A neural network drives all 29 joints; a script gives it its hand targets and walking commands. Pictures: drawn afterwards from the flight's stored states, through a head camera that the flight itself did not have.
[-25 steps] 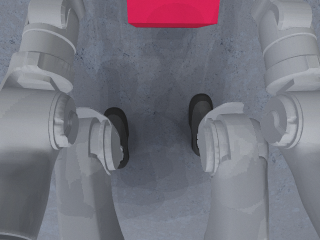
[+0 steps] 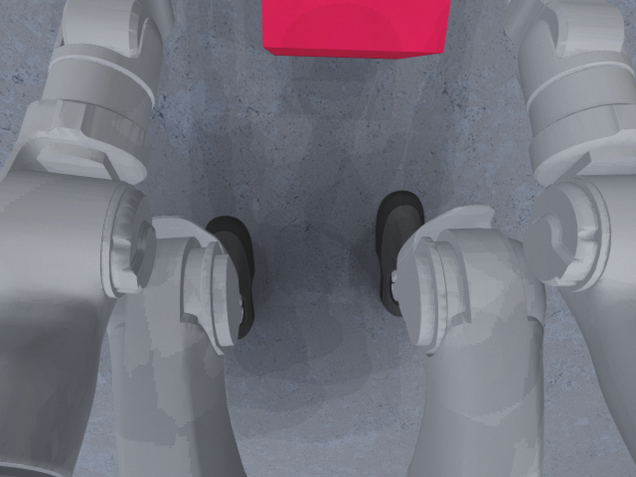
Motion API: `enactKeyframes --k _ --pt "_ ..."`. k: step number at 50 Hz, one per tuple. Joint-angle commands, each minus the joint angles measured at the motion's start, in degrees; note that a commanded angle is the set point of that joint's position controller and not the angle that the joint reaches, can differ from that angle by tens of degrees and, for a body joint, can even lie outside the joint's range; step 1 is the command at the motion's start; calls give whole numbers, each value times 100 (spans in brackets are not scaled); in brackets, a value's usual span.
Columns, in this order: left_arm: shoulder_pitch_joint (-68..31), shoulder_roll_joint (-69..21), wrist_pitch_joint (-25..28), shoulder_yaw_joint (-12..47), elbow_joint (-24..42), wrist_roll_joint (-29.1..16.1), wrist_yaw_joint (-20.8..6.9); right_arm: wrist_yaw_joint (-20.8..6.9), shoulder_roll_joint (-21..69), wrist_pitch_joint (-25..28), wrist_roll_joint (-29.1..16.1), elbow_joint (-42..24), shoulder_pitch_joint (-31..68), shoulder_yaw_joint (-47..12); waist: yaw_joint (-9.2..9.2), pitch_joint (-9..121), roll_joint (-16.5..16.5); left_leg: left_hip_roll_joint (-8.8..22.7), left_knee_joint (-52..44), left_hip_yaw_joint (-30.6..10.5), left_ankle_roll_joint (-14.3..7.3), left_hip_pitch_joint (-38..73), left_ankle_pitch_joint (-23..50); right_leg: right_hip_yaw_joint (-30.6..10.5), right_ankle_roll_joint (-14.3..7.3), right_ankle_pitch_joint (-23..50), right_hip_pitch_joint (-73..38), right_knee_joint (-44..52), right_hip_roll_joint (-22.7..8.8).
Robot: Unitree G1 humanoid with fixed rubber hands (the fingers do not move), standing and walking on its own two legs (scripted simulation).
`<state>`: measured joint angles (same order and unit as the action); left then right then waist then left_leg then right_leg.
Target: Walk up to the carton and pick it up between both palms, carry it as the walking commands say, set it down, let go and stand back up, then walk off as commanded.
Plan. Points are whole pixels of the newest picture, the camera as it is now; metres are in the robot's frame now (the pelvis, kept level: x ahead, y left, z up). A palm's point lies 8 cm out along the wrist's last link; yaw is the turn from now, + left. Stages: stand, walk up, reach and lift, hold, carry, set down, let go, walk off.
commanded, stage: reach and lift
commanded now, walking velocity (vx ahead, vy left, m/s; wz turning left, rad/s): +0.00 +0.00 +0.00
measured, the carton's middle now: out of the picture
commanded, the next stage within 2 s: none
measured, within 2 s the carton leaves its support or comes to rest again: leaves its support in 1.40 s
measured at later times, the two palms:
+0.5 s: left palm out of the picture +0.55 +0.08 -0.22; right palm out of the picture +0.53 -0.19 -0.21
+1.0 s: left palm out of the picture +0.55 +0.08 -0.22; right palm out of the picture +0.53 -0.19 -0.21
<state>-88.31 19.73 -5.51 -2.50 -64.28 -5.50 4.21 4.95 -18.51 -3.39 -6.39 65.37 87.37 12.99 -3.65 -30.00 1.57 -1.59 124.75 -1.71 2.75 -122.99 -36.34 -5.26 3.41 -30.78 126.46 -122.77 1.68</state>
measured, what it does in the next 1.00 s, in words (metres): stands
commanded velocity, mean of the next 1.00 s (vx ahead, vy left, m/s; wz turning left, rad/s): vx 0.00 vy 0.00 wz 0.00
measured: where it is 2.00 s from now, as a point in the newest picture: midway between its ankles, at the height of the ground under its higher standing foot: (315, 285)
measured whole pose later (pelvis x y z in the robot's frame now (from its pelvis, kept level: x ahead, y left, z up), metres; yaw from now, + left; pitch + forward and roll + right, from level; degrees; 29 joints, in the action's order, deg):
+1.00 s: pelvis +0.00 +0.00 +0.00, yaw +0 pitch +34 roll +2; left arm -90.6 14.9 -8.6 -8.2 -64.3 -5.1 0.2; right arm 1.6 -17.2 -5.2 -6.1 65.4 88.9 13.0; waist -4.0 -30.0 1.6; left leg -1.9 125.6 -1.8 2.8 -123.1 -36.8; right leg -5.3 3.5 -31.4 126.6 -123.9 1.5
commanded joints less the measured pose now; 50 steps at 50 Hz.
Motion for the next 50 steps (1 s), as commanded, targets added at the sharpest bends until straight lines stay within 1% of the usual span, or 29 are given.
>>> enactKeyframes --k 1,3,4,5,6,8,11,15,16,17,20,22,25,26,27,29,31,33,35,36,37,40,41,43,44,45,46,49,50 --pt "-2646 157 186 114 618 -331 -108 -148 -471 217 -139 -237 2181 -264 -218 6231 -455 -286 -599 234 66 2232 1817 663 -96 1933 -3319 465 73" --pt "-2729 -137 201 173 757 -259 -192 -226 -100 217 -133 -436 2354 -367 -134 6223 -453 -330 -603 244 64 2301 1964 648 -88 2059 -3375 483 101" --pt "-2723 -181 193 149 709 -272 -193 -230 -104 213 -55 -316 2308 -348 -214 6218 -352 -336 -583 253 76 2225 1893 666 -83 2031 -3391 453 100" --pt "-2669 -376 195 106 709 -163 -229 -283 166 205 -94 -429 2356 -377 -79 6139 -448 -343 -612 280 73 2177 1904 639 -91 2036 -3346 489 130" --pt "-2737 -562 180 161 718 -194 -284 -318 298 193 -52 -370 2357 -404 -171 6144 -404 -358 -572 264 68 2219 1903 631 -101 2049 -3396 474 135" --pt "-2812 -744 172 90 734 -109 -340 -393 592 177 -25 -471 2494 -415 -151 6052 -367 -370 -605 260 33 2104 1754 644 -99 1977 -3376 479 158" --pt "-2573 -595 138 -278 710 233 -308 -411 613 111 195 -322 2227 -202 31 5829 -312 -413 -633 300 32 1983 1671 648 -58 1852 -3293 492 197" --pt "-2479 -845 124 -526 658 586 -340 -463 949 88 434 -290 2142 -18 50 5714 -246 -478 -654 315 14 1949 1645 648 -46 1830 -3210 526 256" --pt "-2599 -1333 88 -293 649 507 -440 -521 1254 74 452 -356 2333 -69 -38 5732 -344 -491 -701 249 14 2037 1722 654 -51 1872 -3174 510 250" --pt "-2718 -1548 98 -264 801 563 -508 -608 1633 48 409 -357 2388 -216 47 5733 -298 -510 -685 272 -11 2049 1764 655 -56 1908 -3134 485 291" --pt "-2872 -2587 22 -81 761 589 -761 -894 2606 -49 471 -469 2633 -343 -1 5586 -427 -549 -722 259 -27 1952 1631 677 -113 1778 -3012 458 347" --pt "-2848 -3305 -22 25 693 632 -961 -1130 3358 -128 402 -548 2906 -595 97 5546 -353 -597 -693 282 -54 1935 1687 705 -110 1815 -3004 395 362" --pt "-2951 -3822 -129 79 751 652 -1150 -1349 3854 -271 421 -555 2872 -598 43 5328 -445 -609 -682 326 -91 1832 1532 717 -166 1653 -2734 394 409" --pt "-2926 -3867 -148 110 707 649 -1169 -1390 3977 -280 395 -625 2922 -614 154 5339 -521 -594 -670 379 -83 1842 1575 724 -146 1645 -2739 377 407" --pt "-2911 -4046 -153 88 802 662 -1225 -1437 4123 -312 413 -609 2804 -655 101 5273 -431 -607 -624 393 -101 1681 1570 721 -165 1714 -2712 368 415" --pt "-2799 -4220 -199 145 769 586 -1310 -1491 4257 -339 351 -709 2871 -757 102 5342 -362 -605 -616 426 -115 1697 1494 751 -171 1599 -2833 365 391" --pt "-2744 -4272 -250 177 738 625 -1368 -1549 4364 -382 323 -711 2787 -709 128 5183 -538 -571 -647 433 -114 1654 1516 743 -191 1638 -2661 387 418" --pt "-2779 -4463 -251 252 798 559 -1400 -1586 4489 -386 258 -761 2866 -805 120 5265 -540 -590 -606 438 -133 1688 1569 778 -199 1649 -2634 302 404" --pt "-2716 -4575 -278 243 777 513 -1429 -1591 4575 -399 230 -713 2845 -871 63 5126 -418 -591 -628 414 -185 1599 1536 796 -207 1586 -2584 341 407" --pt "-2758 -4638 -279 365 814 457 -1442 -1612 4622 -410 236 -695 2823 -851 -20 5155 -505 -583 -588 402 -174 1670 1598 774 -217 1687 -2616 312 399" --pt "-2735 -4570 -279 311 814 521 -1430 -1628 4673 -426 192 -626 2803 -894 160 4998 -530 -574 -574 469 -159 1570 1538 725 -230 1588 -2520 360 407" --pt "-2759 -4689 -280 401 819 439 -1461 -1627 4809 -415 116 -704 2877 -1016 75 5066 -366 -568 -573 403 -222 1583 1615 777 -226 1688 -2571 334 407" --pt "-2799 -4685 -278 414 824 461 -1449 -1645 4892 -433 120 -584 2789 -984 157 4999 -528 -567 -571 450 -212 1605 1597 750 -253 1634 -2470 348 417" --pt "-2695 -4893 -291 455 765 404 -1461 -1627 4860 -416 51 -621 2865 -1075 114 5001 -573 -565 -556 440 -224 1627 1623 743 -267 1618 -2510 343 409" --pt "-2746 -4836 -255 470 864 349 -1472 -1613 4875 -395 -25 -768 2988 -1194 102 5049 -375 -571 -521 423 -249 1565 1673 768 -262 1707 -2558 338 415" --pt "-2832 -4774 -251 488 890 342 -1467 -1611 4922 -423 -12 -624 2893 -1158 66 4986 -407 -533 -549 386 -267 1635 1644 759 -260 1696 -2588 343 410" --pt "-2744 -4856 -257 503 872 349 -1465 -1610 4953 -399 -47 -687 2974 -1168 146 5021 -395 -568 -553 393 -266 1596 1699 795 -241 1673 -2523 290 413" --pt "-2885 -4962 -253 556 953 271 -1454 -1565 5067 -379 -118 -923 3107 -1317 134 5336 -352 -574 -511 405 -306 1742 1778 780 -255 1789 -2755 307 426" --pt "-2930 -4934 -246 634 945 278 -1424 -1569 5102 -375 -153 -848 3026 -1289 165 5409 -551 -548 -571 423 -265 1926 1855 820 -248 1831 -2789 339 449"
